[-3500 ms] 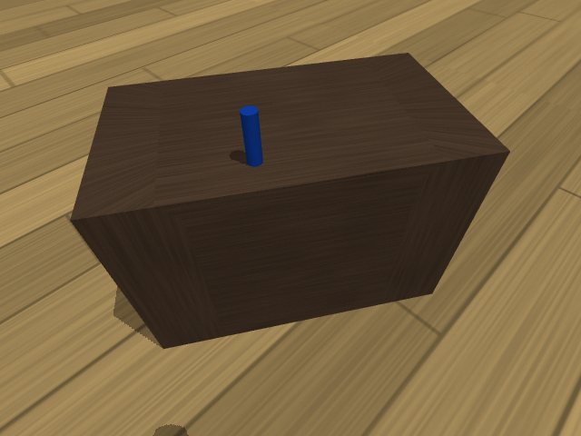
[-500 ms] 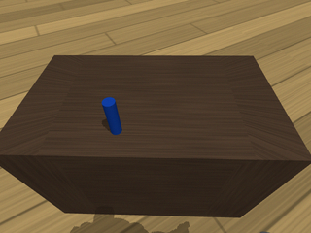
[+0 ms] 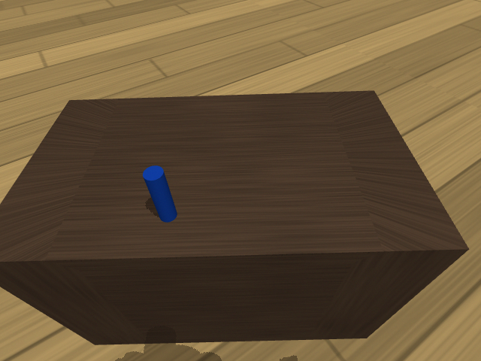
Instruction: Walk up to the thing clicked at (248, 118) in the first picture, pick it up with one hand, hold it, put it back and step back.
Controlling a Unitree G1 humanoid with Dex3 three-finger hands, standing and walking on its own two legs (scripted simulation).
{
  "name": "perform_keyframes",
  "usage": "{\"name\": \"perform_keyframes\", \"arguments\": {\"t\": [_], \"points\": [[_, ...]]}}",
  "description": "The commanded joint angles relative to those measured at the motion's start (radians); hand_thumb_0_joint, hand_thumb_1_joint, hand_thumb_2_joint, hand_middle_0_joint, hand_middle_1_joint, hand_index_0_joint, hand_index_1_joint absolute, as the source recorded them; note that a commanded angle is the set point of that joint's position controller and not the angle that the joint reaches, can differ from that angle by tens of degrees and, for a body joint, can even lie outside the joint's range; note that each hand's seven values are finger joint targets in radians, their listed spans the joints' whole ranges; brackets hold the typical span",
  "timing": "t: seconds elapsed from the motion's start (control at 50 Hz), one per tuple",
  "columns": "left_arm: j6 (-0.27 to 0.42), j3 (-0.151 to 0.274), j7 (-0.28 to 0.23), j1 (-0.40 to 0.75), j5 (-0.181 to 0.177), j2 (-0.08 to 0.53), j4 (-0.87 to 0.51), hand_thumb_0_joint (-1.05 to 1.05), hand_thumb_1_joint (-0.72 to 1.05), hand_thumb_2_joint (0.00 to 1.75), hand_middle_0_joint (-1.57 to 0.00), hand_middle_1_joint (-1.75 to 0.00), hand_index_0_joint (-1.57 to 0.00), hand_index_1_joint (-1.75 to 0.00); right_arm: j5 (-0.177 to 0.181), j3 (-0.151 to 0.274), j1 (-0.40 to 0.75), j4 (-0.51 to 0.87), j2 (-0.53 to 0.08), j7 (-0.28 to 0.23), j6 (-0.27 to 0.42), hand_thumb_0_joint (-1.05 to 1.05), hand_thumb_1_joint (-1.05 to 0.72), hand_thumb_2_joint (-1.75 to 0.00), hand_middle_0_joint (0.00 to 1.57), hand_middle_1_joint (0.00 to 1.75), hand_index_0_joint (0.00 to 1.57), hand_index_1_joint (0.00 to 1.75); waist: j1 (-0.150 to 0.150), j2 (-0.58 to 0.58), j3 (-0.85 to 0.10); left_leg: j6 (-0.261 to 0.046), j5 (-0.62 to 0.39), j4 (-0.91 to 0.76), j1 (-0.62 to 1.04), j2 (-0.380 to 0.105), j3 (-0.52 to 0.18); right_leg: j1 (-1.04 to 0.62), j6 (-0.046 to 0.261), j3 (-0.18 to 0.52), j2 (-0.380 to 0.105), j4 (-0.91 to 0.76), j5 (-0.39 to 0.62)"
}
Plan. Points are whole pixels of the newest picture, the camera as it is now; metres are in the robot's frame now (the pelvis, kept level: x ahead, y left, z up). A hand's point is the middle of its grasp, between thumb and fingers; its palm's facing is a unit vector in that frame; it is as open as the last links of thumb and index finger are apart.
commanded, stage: walk up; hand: left
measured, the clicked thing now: (161, 195) +0.45 +0.20 -0.01
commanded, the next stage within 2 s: stand in 0.32 s
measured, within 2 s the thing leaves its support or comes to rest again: neither
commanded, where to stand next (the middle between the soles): +0.04 +0.02 m, yaw +1 degrees
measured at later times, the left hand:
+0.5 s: hand out of the picture +0.11 +0.25 -0.15, palm faces -0.04 -0.94 -0.34, open 7.4 cm
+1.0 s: hand out of the picture +0.08 +0.24 -0.15, palm faces -0.03 -0.94 -0.35, open 7.4 cm
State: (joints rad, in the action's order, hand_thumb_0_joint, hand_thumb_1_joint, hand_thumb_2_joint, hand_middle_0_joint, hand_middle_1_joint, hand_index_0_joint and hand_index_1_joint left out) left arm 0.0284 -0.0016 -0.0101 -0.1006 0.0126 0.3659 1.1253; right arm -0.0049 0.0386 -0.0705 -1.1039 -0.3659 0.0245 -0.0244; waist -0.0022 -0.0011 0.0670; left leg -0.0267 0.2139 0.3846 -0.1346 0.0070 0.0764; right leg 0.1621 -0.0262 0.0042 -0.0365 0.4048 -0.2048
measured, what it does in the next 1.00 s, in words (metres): stands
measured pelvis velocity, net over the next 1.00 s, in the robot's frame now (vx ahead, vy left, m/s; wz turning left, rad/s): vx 0.01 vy -0.02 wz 0.00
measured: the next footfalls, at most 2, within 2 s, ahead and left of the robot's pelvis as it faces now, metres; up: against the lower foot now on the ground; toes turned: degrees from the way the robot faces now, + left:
none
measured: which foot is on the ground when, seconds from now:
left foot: down 0.00-1.00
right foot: down 0.00-1.00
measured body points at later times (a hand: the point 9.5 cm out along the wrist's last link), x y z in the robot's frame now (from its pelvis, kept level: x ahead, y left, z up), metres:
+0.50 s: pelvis +0.01 +0.00 +0.00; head +0.02 +0.00 +0.45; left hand +0.11 +0.30 -0.13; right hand +0.09 -0.30 -0.13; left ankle +0.00 +0.10 -0.74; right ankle +0.01 -0.14 -0.74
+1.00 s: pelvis +0.01 -0.02 +0.01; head +0.01 -0.02 +0.46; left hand +0.08 +0.29 -0.13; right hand +0.09 -0.32 -0.13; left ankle +0.00 +0.10 -0.74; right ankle +0.01 -0.14 -0.74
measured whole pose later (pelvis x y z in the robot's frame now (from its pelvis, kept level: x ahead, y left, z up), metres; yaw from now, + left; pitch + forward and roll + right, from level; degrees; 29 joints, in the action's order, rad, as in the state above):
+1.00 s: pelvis +0.01 -0.02 +0.01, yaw +0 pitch -2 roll +0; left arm 0.01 0.00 0.01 -0.12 0.01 0.35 1.13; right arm -0.01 0.01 -0.09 -1.15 -0.35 0.01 0.01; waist 0.01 0.00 0.05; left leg 0.00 0.17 0.29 -0.08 -0.02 0.07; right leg 0.10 0.00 -0.01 -0.01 0.31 -0.17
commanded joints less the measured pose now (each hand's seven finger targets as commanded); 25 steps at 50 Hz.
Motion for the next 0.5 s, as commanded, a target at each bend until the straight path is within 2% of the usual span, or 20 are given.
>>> {"name": "perform_keyframes", "arguments": {"t": [0.0, 0.1, 0.12, 0.28, 0.3, 0.34, 0.48], "points": [[0.017, 0.043, -0.019, 0.047, 0.002, 0.227, -0.056, 0.0, 0.9, 0.9, -0.2, -0.3, -0.2, -0.3, -0.005, 0.043, 0.059, 0.064, -0.211, -0.011, 0.024, 0.0, -0.9, -0.9, 0.2, 0.3, 0.2, 0.3, 0.0, 0.009, -0.107, -0.014, -0.104, -0.068, 0.053, -0.131, -0.112, -0.002, 0.047, 0.07, -0.097, -0.065, 0.185], [0.016, 0.046, -0.019, 0.064, 0.002, 0.226, -0.062, 0.0, 0.9, 0.9, -0.2, -0.3, -0.2, -0.3, -0.007, 0.045, 0.043, 0.057, -0.211, -0.011, 0.023, 0.0, -0.9, -0.9, 0.2, 0.3, 0.2, 0.3, 0.008, 0.009, -0.105, -0.01, -0.095, -0.077, 0.046, -0.129, -0.11, -0.011, 0.051, 0.079, -0.098, -0.067, 0.18], [0.015, 0.046, -0.019, 0.055, 0.003, 0.223, -0.058, 0.0, 0.9, 0.9, -0.2, -0.3, -0.2, -0.3, -0.006, 0.046, 0.052, 0.058, -0.21, -0.011, 0.024, 0.0, -0.9, -0.9, 0.2, 0.3, 0.2, 0.3, 0.001, -0.001, -0.101, -0.012, -0.095, -0.079, 0.052, -0.131, -0.111, -0.005, 0.05, 0.073, -0.094, -0.067, 0.175], [0.013, 0.051, -0.02, 0.066, 0.005, 0.223, -0.068, 0.0, 0.9, 0.9, -0.2, -0.3, -0.2, -0.3, -0.007, 0.047, 0.037, 0.06, -0.208, -0.012, 0.024, 0.0, -0.9, -0.9, 0.2, 0.3, 0.2, 0.3, 0.006, 0.009, -0.122, -0.012, -0.137, -0.069, 0.064, -0.134, -0.099, -0.023, 0.051, 0.077, -0.097, -0.054, 0.219], [0.007, 0.036, -0.01, 0.069, -0.009, 0.191, -0.06, 0.0, 0.9, 0.9, -0.2, -0.3, -0.2, -0.3, 0.0, 0.025, 0.046, 0.054, -0.174, -0.016, 0.038, 0.0, -0.9, -0.9, 0.2, 0.3, 0.2, 0.3, 0.013, 0.031, -0.139, -0.005, -0.213, -0.111, 0.081, -0.158, -0.141, -0.032, 0.045, 0.076, -0.092, -0.063, 0.219], [0.005, 0.037, -0.006, 0.072, -0.01, 0.188, -0.066, 0.0, 0.9, 0.9, -0.2, -0.3, -0.2, -0.3, -0.002, 0.024, 0.051, 0.043, -0.195, -0.022, 0.05, 0.0, -0.9, -0.9, 0.2, 0.3, 0.2, 0.3, 0.005, 0.005, -0.135, 0.001, -0.27, -0.107, 0.094, -0.162, -0.138, -0.052, 0.038, 0.075, -0.091, -0.076, 0.233], [0.002, 0.038, -0.001, 0.062, -0.005, 0.193, -0.059, 0.0, 0.9, 0.9, -0.2, -0.3, -0.2, -0.3, -0.003, 0.017, 0.049, 0.027, -0.195, -0.03, 0.058, 0.0, -0.9, -0.9, 0.2, 0.3, 0.2, 0.3, 0.008, -0.019, -0.123, 0.014, -0.249, -0.129, 0.092, -0.16, -0.124, -0.076, 0.038, 0.076, -0.096, -0.107, 0.228]]}}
